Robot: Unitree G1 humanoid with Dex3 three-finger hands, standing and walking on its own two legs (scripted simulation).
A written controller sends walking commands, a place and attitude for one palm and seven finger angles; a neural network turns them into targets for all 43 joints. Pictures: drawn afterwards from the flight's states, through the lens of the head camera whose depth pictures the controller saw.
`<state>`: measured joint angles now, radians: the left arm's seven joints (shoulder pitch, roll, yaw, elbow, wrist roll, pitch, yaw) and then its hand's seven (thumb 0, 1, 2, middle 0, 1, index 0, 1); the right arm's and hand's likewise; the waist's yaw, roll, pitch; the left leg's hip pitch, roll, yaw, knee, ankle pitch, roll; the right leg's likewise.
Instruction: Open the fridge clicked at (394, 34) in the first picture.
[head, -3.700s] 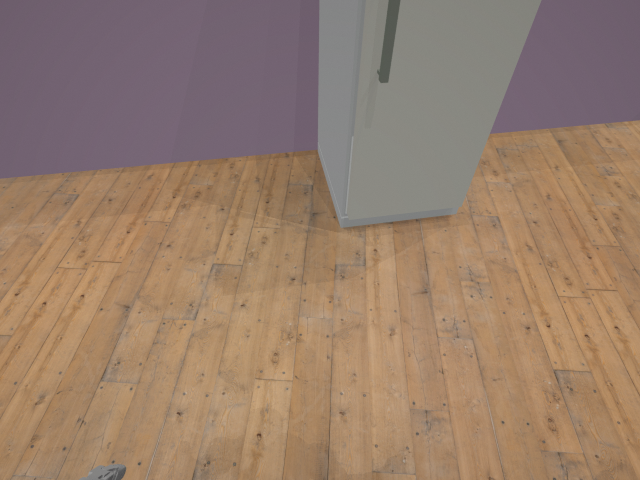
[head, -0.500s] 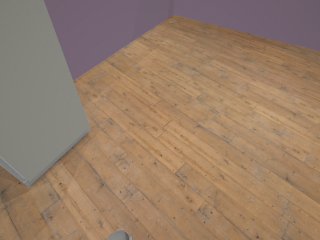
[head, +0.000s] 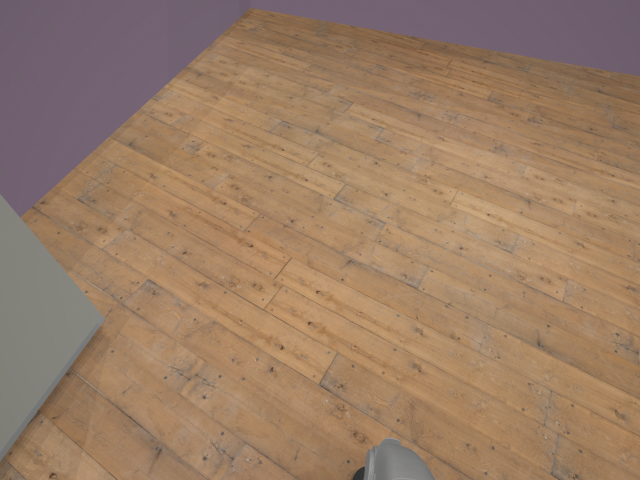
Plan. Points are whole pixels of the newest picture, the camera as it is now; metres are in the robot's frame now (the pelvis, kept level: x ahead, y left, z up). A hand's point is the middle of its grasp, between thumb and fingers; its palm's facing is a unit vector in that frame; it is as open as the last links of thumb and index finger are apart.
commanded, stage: walk to a spot facing it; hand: left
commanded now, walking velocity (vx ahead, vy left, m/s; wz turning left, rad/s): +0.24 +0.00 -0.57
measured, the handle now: out of the picture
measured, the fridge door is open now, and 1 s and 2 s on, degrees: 0 0 0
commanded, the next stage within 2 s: turn to face it in 0.02 s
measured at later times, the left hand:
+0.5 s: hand (260, 382) +0.28 +0.10 -0.15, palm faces +0.09 -0.98 -0.20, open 7.1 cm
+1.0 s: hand (192, 450) +0.18 +0.19 -0.16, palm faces +0.40 -0.87 -0.28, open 7.3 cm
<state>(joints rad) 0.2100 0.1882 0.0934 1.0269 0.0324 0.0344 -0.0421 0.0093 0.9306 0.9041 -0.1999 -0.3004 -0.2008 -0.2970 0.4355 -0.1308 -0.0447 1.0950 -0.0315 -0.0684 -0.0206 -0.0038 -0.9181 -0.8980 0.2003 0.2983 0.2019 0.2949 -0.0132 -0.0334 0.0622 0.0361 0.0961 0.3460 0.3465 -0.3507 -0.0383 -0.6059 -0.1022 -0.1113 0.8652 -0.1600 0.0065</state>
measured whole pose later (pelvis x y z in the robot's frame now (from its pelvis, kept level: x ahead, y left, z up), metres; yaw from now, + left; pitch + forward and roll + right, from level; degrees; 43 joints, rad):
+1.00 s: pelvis +0.19 -0.05 +0.00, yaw +21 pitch +0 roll -1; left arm 0.19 0.26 0.08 0.92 0.01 0.06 0.01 0.01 0.91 0.90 -0.20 -0.30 -0.20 -0.30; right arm 0.17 -0.22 -0.05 0.93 -0.02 0.03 0.01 0.00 -0.90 -0.90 0.20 0.30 0.20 0.30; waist 0.01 0.00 0.08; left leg -0.27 0.02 0.01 0.53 -0.26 0.01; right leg -0.46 -0.10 -0.03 0.98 -0.43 0.10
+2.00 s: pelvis +0.19 -0.08 +0.00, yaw +57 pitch +1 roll +0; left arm 0.10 0.23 0.06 0.86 0.00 0.05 0.02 0.01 0.91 0.90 -0.20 -0.30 -0.20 -0.30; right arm 0.22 -0.22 -0.07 0.93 -0.03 0.05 0.01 0.00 -0.90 -0.90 0.21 0.30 0.21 0.30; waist -0.04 0.02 0.07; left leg -0.31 -0.08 -0.12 0.50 -0.21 0.04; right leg -0.35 -0.03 0.01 0.75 -0.42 0.09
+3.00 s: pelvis +0.19 -0.04 -0.01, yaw +75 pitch -2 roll +1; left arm 0.22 0.15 0.04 1.00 0.03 -0.04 -0.01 0.00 0.91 0.90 -0.20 -0.30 -0.20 -0.30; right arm 0.41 -0.18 -0.05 1.12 -0.02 0.00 0.00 0.00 -0.91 -0.90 0.20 0.30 0.20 0.30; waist -0.01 0.03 0.02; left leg -0.19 -0.01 0.01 0.70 -0.45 0.03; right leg -0.28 -0.05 -0.12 0.58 -0.26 -0.02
